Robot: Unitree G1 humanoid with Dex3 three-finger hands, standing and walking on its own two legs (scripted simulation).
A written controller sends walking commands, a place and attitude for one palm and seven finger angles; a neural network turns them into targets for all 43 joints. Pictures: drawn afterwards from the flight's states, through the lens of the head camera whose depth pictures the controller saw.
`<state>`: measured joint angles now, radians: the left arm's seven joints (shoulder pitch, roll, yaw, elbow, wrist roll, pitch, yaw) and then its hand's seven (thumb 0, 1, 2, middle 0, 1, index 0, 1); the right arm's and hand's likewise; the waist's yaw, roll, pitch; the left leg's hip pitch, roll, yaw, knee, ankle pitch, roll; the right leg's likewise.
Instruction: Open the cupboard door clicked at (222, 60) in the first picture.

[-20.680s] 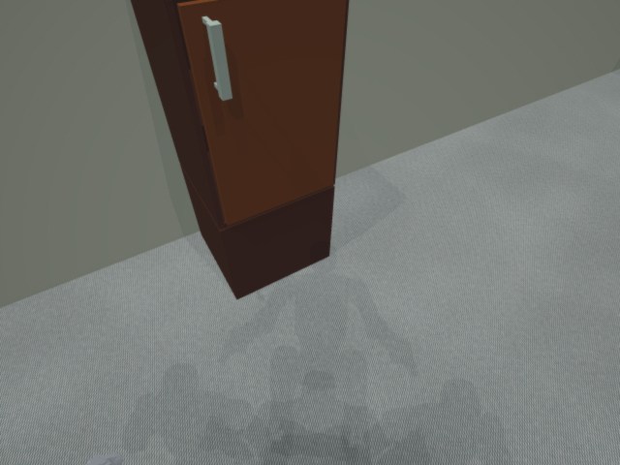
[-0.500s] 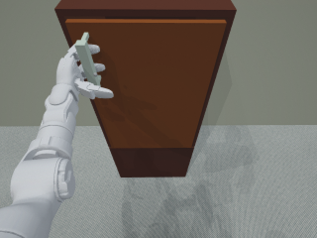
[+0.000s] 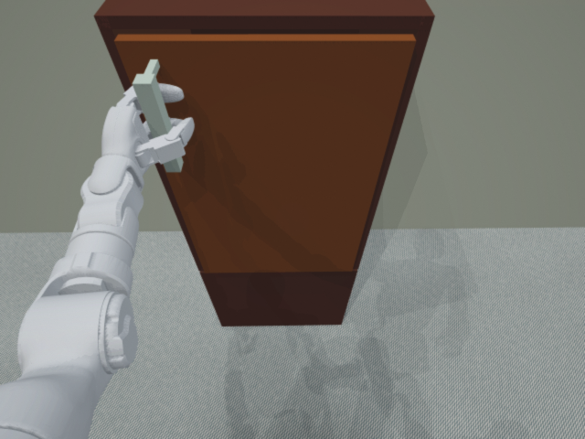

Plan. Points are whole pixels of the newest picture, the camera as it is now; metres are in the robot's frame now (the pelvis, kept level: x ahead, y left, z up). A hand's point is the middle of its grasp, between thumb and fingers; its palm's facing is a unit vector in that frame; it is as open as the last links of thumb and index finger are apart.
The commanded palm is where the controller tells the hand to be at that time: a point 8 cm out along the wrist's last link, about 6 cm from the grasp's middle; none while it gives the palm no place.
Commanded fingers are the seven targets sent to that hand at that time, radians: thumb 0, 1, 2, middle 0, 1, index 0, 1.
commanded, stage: close the thumb around the handle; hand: left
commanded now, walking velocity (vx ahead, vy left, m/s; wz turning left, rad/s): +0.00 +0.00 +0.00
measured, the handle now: (164, 118) +0.52 +0.17 +0.16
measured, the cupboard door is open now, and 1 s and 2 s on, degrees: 0 33 38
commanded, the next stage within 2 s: pull the door open along its arc in 0.16 s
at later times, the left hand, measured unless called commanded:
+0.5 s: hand (176, 143) +0.46 +0.14 +0.16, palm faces -0.02 -1.00 +0.02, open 5.5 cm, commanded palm +0.41 +0.19 +0.16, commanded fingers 0.00 0.90 0.90 -0.40 -1.35 -0.40 -1.35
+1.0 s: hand (222, 248) +0.29 +0.07 +0.17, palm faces +0.23 -0.97 +0.08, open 6.2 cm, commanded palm +0.23 +0.13 +0.16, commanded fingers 0.00 0.90 0.90 -0.40 -1.35 -0.40 -1.35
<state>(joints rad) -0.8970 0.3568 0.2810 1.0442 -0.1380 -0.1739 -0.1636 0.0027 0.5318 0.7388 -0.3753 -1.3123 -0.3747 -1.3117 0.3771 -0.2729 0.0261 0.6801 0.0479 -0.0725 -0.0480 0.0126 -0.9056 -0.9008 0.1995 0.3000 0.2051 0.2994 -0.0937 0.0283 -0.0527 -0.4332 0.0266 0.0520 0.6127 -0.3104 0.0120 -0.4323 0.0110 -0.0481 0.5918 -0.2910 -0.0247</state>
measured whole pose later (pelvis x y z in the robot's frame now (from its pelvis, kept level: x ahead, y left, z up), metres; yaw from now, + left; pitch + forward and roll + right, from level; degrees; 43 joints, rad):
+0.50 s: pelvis +0.01 +0.01 +0.00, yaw -1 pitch +6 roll +0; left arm -0.76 0.29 0.25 0.84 -0.16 -0.10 -0.13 0.01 0.76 0.81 -0.38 -1.35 -0.39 -1.35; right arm 0.36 -0.27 0.02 0.65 0.05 -0.05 -0.04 0.01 -0.91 -0.90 0.20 0.30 0.20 0.30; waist -0.07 0.03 -0.07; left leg -0.38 0.02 0.07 0.59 -0.31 0.02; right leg -0.39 0.01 -0.03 0.57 -0.29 -0.02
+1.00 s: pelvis +0.02 -0.01 +0.01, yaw +1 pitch -2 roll +0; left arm 0.08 -0.08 -0.19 -0.35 -0.07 0.36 0.39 0.03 0.66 0.70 -0.38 -1.35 -0.38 -1.33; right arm 0.08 -0.16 0.05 0.55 0.00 0.09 0.03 0.02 -0.91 -0.90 0.20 0.30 0.20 0.30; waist 0.03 0.06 -0.07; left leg -0.16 0.03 0.04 0.51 -0.31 0.00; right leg -0.16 0.02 -0.05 0.50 -0.30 -0.03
